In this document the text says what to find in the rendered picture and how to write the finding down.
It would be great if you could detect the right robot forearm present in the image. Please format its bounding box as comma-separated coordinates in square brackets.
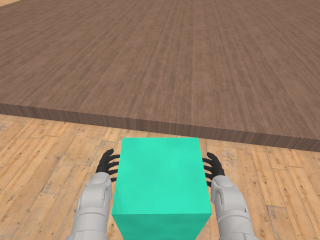
[210, 175, 259, 240]

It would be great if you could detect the carton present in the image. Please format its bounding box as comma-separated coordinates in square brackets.
[111, 137, 212, 240]

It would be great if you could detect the left robot forearm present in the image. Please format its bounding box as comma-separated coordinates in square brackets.
[66, 172, 113, 240]

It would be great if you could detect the robot right hand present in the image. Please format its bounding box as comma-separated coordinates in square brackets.
[202, 152, 225, 187]

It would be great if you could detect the robot left hand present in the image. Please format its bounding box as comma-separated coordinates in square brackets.
[95, 148, 120, 182]

